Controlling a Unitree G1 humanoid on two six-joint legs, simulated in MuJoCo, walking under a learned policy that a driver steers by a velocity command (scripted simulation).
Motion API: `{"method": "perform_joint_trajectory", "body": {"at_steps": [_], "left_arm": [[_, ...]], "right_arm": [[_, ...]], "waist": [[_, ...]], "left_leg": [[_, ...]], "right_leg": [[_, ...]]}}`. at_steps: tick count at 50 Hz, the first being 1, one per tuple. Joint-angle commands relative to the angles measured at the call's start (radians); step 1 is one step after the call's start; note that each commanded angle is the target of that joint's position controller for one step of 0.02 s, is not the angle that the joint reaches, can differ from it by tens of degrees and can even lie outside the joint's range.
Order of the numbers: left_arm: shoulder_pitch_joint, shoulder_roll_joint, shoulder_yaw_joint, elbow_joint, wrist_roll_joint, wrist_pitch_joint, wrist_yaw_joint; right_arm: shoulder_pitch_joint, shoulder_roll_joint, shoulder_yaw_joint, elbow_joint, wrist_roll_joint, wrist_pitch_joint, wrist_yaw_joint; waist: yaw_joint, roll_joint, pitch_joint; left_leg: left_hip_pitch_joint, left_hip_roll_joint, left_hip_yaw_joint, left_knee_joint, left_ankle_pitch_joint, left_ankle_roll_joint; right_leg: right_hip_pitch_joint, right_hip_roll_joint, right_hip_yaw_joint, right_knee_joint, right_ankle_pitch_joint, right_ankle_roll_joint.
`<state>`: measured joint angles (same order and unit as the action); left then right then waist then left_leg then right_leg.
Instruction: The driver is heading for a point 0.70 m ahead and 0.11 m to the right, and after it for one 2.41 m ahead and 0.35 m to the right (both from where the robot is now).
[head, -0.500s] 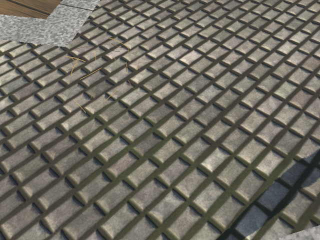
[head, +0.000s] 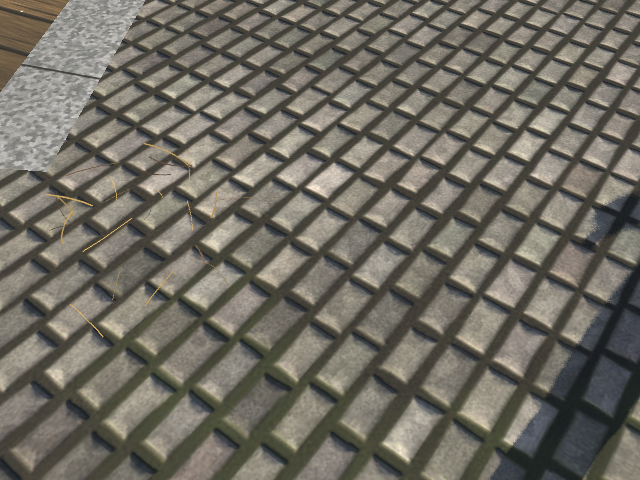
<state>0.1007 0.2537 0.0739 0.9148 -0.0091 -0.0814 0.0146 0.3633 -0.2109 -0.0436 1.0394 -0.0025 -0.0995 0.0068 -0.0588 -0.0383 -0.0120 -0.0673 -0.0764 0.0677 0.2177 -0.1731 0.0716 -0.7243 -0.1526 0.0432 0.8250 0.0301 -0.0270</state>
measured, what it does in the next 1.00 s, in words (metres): walks ahead: right foot, then left foot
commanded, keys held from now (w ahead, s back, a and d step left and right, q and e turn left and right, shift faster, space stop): w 0.80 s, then no key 0.20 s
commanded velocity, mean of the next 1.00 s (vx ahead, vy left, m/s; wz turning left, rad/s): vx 0.46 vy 0.00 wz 0.00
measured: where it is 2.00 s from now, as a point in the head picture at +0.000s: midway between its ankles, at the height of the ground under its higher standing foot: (321, 421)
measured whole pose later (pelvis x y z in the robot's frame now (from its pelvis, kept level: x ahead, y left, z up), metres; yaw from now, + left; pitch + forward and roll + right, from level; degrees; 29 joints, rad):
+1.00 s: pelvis +0.56 +0.01 +0.00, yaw +0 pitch +2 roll +0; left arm 0.18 0.27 0.07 0.96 -0.01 -0.07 0.03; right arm 0.21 -0.22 -0.05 0.97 -0.02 -0.10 0.03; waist -0.01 -0.04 0.05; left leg -0.27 -0.05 0.07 0.37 -0.13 0.07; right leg -0.55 -0.07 0.03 1.08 -0.35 -0.01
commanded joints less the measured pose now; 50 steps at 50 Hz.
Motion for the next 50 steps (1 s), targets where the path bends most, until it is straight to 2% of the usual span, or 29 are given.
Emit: {"method": "perform_joint_trajectory", "body": {"at_steps": [1, 5, 7, 9, 10, 11, 12, 13, 14, 15, 16, 17, 18, 21, 23, 25, 29, 34, 37, 38, 39, 40, 41, 42, 43, 44, 45, 47, 50], "left_arm": [[-0.087, 0.029, -0.001, -0.062, -0.003, -0.011, -0.012], [-0.199, 0.026, -0.014, -0.104, -0.011, -0.020, -0.037], [-0.225, 0.034, -0.016, -0.125, -0.014, -0.027, -0.051], [-0.175, 0.064, -0.007, -0.122, -0.016, -0.033, -0.058], [-0.096, 0.093, 0.008, -0.104, -0.014, -0.035, -0.057], [0.073, 0.138, 0.033, -0.051, -0.012, -0.035, -0.052], [0.274, 0.213, 0.056, -0.006, 0.001, -0.034, -0.042], [0.368, 0.288, 0.072, 0.023, 0.007, -0.028, -0.044], [0.357, 0.191, 0.042, 0.021, 0.002, -0.026, -0.042], [0.258, 0.142, 0.026, 0.003, -0.004, -0.028, -0.038], [0.169, 0.111, 0.014, -0.020, 0.002, -0.029, -0.037], [0.114, 0.074, 0.002, -0.024, 0.012, -0.031, -0.043], [0.097, 0.066, -0.002, -0.019, 0.022, -0.036, -0.045], [0.125, 0.076, 0.000, 0.007, 0.015, -0.040, -0.044], [0.155, 0.112, 0.008, 0.017, 0.014, -0.039, -0.030], [0.187, 0.116, 0.009, 0.028, 0.012, -0.032, -0.019], [0.246, 0.125, 0.009, 0.047, 0.000, -0.026, -0.010], [0.316, 0.136, 0.018, 0.089, -0.009, -0.008, -0.005], [0.288, 0.158, 0.028, 0.090, -0.012, 0.006, 0.000], [0.263, 0.158, 0.028, 0.084, -0.012, 0.011, 0.000], [0.254, 0.131, 0.017, 0.076, -0.007, 0.015, 0.001], [0.276, 0.094, -0.001, 0.050, 0.015, 0.014, 0.001], [0.396, -0.035, -0.034, 0.057, 0.004, -0.009, -0.009], [0.329, 0.079, -0.010, 0.066, -0.017, -0.030, -0.011], [0.248, 0.119, 0.001, 0.044, -0.030, -0.040, -0.011], [0.214, 0.115, 0.002, 0.042, -0.022, -0.037, -0.002], [0.194, 0.108, 0.011, 0.041, -0.008, -0.026, 0.007], [0.235, 0.063, 0.010, 0.049, -0.005, 0.004, 0.011], [0.210, 0.034, 0.006, 0.036, 0.006, 0.026, 0.018]], "right_arm": [[0.007, -0.157, -0.025, -0.048, 0.010, -0.010, -0.014], [0.081, -0.164, -0.030, -0.018, 0.015, 0.007, -0.016], [0.092, -0.173, -0.037, -0.009, 0.017, 0.018, -0.020], [0.066, -0.190, -0.044, -0.014, 0.018, 0.027, -0.022], [0.043, -0.200, -0.047, -0.021, 0.018, 0.031, -0.022], [0.021, -0.183, -0.041, -0.029, 0.017, 0.035, -0.021], [0.018, -0.154, -0.025, -0.054, 0.004, 0.033, -0.019], [0.147, -0.012, 0.016, -0.059, 0.004, 0.009, -0.004], [0.094, -0.091, -0.001, -0.047, 0.029, -0.019, 0.001], [-0.010, -0.160, -0.019, -0.085, 0.052, -0.036, 0.003], [-0.075, -0.167, -0.021, -0.102, 0.053, -0.040, -0.004], [-0.112, -0.157, -0.029, -0.106, 0.034, -0.032, -0.012], [-0.078, -0.138, -0.033, -0.104, 0.027, -0.018, -0.015], [-0.060, -0.089, -0.032, -0.100, 0.025, 0.015, -0.019], [-0.137, -0.097, -0.034, -0.129, 0.014, 0.022, -0.021], [-0.209, -0.093, -0.035, -0.152, 0.008, 0.021, -0.017], [-0.348, -0.076, -0.026, -0.188, 0.015, 0.014, -0.004], [-0.464, -0.087, -0.019, -0.236, 0.025, 0.005, 0.021], [-0.403, -0.128, -0.033, -0.234, 0.026, -0.004, 0.032], [-0.305, -0.154, -0.049, -0.206, 0.023, -0.006, 0.030], [-0.126, -0.204, -0.076, -0.150, 0.020, -0.005, 0.023], [0.057, -0.290, -0.097, -0.115, 0.007, -0.002, 0.012], [0.065, -0.325, -0.097, -0.103, -0.001, -0.001, 0.022], [0.022, -0.229, -0.070, -0.118, 0.007, -0.004, 0.024], [-0.071, -0.185, -0.055, -0.139, 0.006, -0.007, 0.020], [-0.151, -0.160, -0.044, -0.155, 0.001, -0.009, 0.023], [-0.190, -0.133, -0.037, -0.155, -0.004, -0.010, 0.026], [-0.194, -0.103, -0.026, -0.134, -0.021, -0.013, 0.027], [-0.200, -0.132, -0.025, -0.111, -0.024, -0.011, 0.006]], "waist": [[0.008, 0.084, 0.080], [-0.027, 0.081, 0.114], [-0.021, 0.091, 0.117], [0.022, 0.117, 0.080], [0.070, 0.135, 0.025], [0.152, 0.128, -0.071], [0.219, 0.052, -0.223], [0.157, -0.215, -0.378], [0.183, -0.176, -0.393], [0.171, -0.138, -0.233], [0.141, -0.042, -0.151], [0.107, 0.020, -0.072], [0.066, -0.027, -0.064], [0.034, -0.017, -0.013], [0.044, -0.006, 0.020], [0.060, -0.004, 0.034], [0.102, -0.017, 0.063], [0.130, -0.025, 0.103], [0.075, -0.051, 0.062], [0.018, -0.055, 0.003], [-0.055, -0.032, -0.104], [-0.096, 0.125, -0.261], [-0.014, 0.378, -0.363], [-0.039, 0.248, -0.304], [-0.022, 0.192, -0.186], [0.017, 0.088, -0.132], [0.043, 0.062, -0.086], [0.090, 0.102, -0.082], [0.116, 0.112, -0.073]], "left_leg": [[-0.051, 0.262, -0.139, -0.126, 0.156, 0.124], [0.092, 0.303, -0.132, -0.075, 0.185, 0.125], [0.154, 0.334, -0.139, -0.029, 0.242, 0.118], [0.180, 0.344, -0.132, 0.043, 0.424, 0.099], [0.175, 0.330, -0.115, 0.132, 0.612, 0.085], [0.123, 0.278, -0.075, 0.318, 0.721, 0.059], [-0.095, 0.222, -0.035, 0.620, 0.502, 0.024], [-0.518, 0.026, -0.043, 1.007, -0.155, -0.047], [-0.640, 0.037, -0.193, 1.149, -0.373, -0.029], [-0.716, 0.096, -0.183, 1.176, -0.313, -0.010], [-0.684, 0.153, -0.154, 1.131, -0.220, -0.005], [-0.640, 0.185, -0.136, 1.064, -0.160, -0.005], [-0.568, 0.214, -0.148, 1.018, -0.125, -0.006], [-0.535, 0.234, -0.132, 0.908, -0.093, -0.022], [-0.605, 0.242, -0.126, 0.803, -0.005, -0.044], [-0.640, 0.237, -0.118, 0.680, 0.111, -0.056], [-0.591, 0.192, -0.074, 0.451, 0.273, -0.057], [-0.617, 0.170, -0.075, 0.328, 0.215, -0.031], [-0.491, 0.133, -0.048, 0.291, 0.106, 0.008], [-0.347, 0.096, -0.015, 0.275, 0.098, 0.028], [-0.098, 0.092, -0.018, 0.289, 0.115, 0.058], [0.211, 0.304, -0.279, 0.298, 0.115, 0.126], [0.460, 0.488, -0.748, 0.137, 0.027, 0.281], [0.404, 0.458, -0.722, 0.110, 0.085, 0.241], [0.268, 0.433, -0.541, 0.126, 0.293, 0.203], [0.123, 0.395, -0.406, 0.125, 0.491, 0.182], [0.007, 0.361, -0.316, 0.108, 0.593, 0.166], [-0.100, 0.326, -0.232, 0.071, 0.690, 0.158], [-0.151, 0.299, -0.141, 0.049, 0.792, 0.170]], "right_leg": [[0.018, 0.027, -0.032, -0.149, 0.113, 0.006], [-0.018, 0.052, -0.044, -0.260, 0.060, -0.003], [-0.015, 0.062, -0.046, -0.295, -0.008, -0.022], [0.095, 0.095, -0.068, -0.323, -0.084, -0.050], [0.226, 0.133, -0.099, -0.329, -0.103, -0.070], [0.453, 0.163, -0.119, -0.341, -0.082, -0.101], [0.789, 0.005, 0.058, -0.303, -0.065, -0.167], [1.165, -0.242, 0.556, -0.403, -0.255, -0.338], [1.170, -0.244, 0.689, -0.510, -0.322, -0.321], [1.041, -0.208, 0.523, -0.519, -0.274, -0.266], [0.881, -0.172, 0.388, -0.542, -0.170, -0.237], [0.733, -0.129, 0.291, -0.580, -0.085, -0.214], [0.650, -0.113, 0.242, -0.606, -0.048, -0.213], [0.548, -0.080, 0.152, -0.678, -0.033, -0.220], [0.550, -0.085, 0.121, -0.705, 0.003, -0.225], [0.570, -0.068, 0.083, -0.717, 0.004, -0.208], [0.590, -0.033, 0.009, -0.725, -0.015, -0.171], [0.745, -0.097, 0.015, -0.664, -0.013, -0.160], [0.799, -0.119, 0.013, -0.564, 0.185, -0.132], [0.786, -0.091, -0.015, -0.450, 0.350, -0.113], [0.700, -0.035, -0.056, -0.243, 0.391, -0.083], [0.472, 0.041, -0.107, 0.107, 0.057, -0.044], [0.118, 0.228, -0.030, 0.401, -0.599, 0.009], [0.030, 0.176, 0.087, 0.512, -0.623, -0.002], [0.002, 0.137, 0.065, 0.526, -0.551, -0.009], [0.059, 0.085, 0.035, 0.483, -0.478, -0.001], [0.109, 0.059, 0.024, 0.422, -0.445, 0.005], [0.220, 0.038, 0.023, 0.342, -0.405, 0.006], [0.247, 0.044, 0.008, 0.168, -0.310, 0.027]]}}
